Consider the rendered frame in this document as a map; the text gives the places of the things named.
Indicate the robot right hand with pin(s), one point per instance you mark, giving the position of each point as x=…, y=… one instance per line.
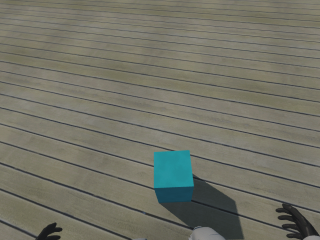
x=301, y=223

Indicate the robot left hand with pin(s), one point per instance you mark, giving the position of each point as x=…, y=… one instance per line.
x=51, y=228

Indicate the robot right thigh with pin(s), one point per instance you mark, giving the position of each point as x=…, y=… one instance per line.
x=205, y=233

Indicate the carton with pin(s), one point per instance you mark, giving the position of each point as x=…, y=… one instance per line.
x=173, y=177

